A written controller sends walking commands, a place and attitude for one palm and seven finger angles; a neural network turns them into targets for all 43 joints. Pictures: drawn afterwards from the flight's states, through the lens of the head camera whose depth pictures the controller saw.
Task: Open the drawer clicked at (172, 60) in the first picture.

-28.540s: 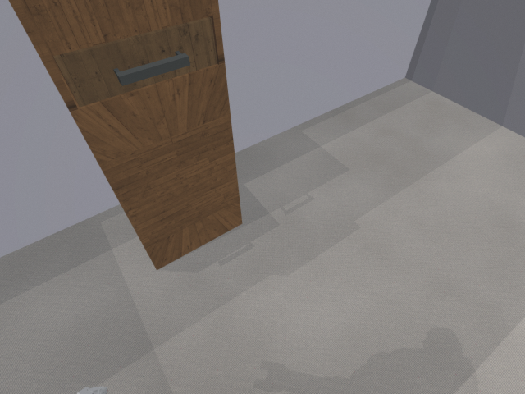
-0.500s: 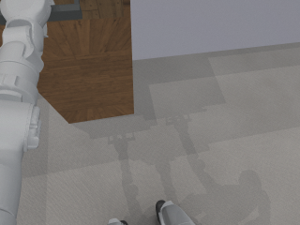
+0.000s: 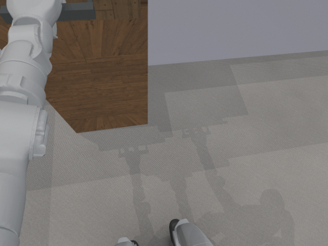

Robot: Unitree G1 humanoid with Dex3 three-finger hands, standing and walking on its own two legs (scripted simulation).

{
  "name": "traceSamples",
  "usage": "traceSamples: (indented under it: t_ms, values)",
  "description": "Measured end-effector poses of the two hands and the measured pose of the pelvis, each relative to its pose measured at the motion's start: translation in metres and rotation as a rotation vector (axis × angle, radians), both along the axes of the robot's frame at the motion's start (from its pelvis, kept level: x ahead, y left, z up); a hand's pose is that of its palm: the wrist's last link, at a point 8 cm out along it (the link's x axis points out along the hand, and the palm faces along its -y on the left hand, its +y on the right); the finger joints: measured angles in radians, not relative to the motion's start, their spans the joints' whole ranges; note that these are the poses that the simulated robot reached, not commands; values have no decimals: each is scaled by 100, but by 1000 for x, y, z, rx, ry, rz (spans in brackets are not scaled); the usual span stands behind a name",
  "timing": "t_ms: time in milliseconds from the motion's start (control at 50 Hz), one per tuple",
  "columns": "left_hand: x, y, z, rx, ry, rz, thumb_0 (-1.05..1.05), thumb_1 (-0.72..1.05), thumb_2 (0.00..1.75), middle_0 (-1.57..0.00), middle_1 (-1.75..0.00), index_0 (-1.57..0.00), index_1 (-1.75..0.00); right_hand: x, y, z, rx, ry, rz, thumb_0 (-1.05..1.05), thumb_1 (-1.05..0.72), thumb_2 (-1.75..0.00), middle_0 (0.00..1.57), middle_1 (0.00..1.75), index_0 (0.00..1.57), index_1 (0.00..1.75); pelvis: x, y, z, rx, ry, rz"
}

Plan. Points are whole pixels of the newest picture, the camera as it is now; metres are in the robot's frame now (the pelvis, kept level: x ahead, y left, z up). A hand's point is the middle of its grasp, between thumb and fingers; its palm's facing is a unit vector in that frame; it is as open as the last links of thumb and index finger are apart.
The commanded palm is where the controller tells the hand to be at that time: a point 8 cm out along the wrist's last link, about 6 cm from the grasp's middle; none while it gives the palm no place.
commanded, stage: pull the drawer open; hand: left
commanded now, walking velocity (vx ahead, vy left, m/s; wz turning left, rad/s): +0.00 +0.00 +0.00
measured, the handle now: (51, 6) +0.64 +0.14 +0.13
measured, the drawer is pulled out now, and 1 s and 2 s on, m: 0.05 0.06 0.06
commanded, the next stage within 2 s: none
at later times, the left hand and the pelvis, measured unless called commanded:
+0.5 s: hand (48, 32) +0.59 +0.15 +0.11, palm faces -0.07 -0.02 -1.00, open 5.6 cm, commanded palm +0.60 +0.15 +0.16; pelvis +0.00 +0.00 +0.00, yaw +0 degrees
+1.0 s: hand (48, 36) +0.58 +0.15 +0.11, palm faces -0.05 -0.02 -1.00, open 5.6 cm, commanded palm +0.55 +0.15 +0.16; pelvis +0.01 +0.01 +0.01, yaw -3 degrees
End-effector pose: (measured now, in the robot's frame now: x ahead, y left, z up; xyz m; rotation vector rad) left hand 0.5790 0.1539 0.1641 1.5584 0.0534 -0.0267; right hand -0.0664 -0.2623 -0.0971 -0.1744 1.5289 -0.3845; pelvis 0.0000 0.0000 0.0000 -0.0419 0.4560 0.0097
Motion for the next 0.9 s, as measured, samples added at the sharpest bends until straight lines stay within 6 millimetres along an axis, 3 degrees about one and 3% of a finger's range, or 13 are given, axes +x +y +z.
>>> traceSamples:
  t_ms: [200,320,440,520,640,800,900]
  values:
    - [-7,0,0,-9,-2,1,0,73,83,-31,-135,-38,-135,-29,12,6,38,75,-69,0,-91,-90,20,30,20,30,6,0,7,3,-27,-36]
    - [-14,1,1,-4,16,-15,-1,73,81,-32,-135,-37,-135,-13,13,2,54,52,-60,0,-91,-90,21,30,20,30,13,1,11,3,-55,-30]
    - [-7,2,1,-8,22,-13,-1,71,82,-35,-135,-40,-135,10,4,0,9,-25,-14,0,-90,-90,21,30,20,30,7,0,7,6,-36,-10]
    - [-5,2,1,-9,12,-13,-1,70,84,-36,-135,-41,-135,14,-2,0,-14,-54,4,0,-90,-90,21,30,20,30,3,1,4,5,-21,-9]
    - [-5,2,0,-11,-1,-11,-1,70,86,-36,-135,-42,-135,0,-2,1,-24,-35,-3,0,-91,-90,20,30,20,30,-4,2,1,3,-12,-14]
    - [-8,1,-1,-13,-14,-4,0,73,85,-32,-135,-40,-135,-31,13,5,11,43,-64,0,-91,-90,20,30,20,30,-3,4,4,4,-23,-38]
    - [-12,2,-1,-14,-8,-7,0,74,83,-31,-135,-38,-135,-33,21,6,38,63,-87,0,-91,-90,20,30,20,30,5,6,8,4,-40,-51]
